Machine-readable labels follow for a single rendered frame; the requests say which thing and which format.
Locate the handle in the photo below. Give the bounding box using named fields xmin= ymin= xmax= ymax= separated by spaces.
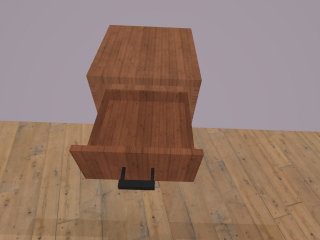
xmin=118 ymin=167 xmax=155 ymax=191

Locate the drawer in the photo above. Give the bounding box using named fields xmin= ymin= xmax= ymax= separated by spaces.
xmin=69 ymin=89 xmax=204 ymax=182

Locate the cabinet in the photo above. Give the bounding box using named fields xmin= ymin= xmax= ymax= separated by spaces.
xmin=86 ymin=25 xmax=202 ymax=123

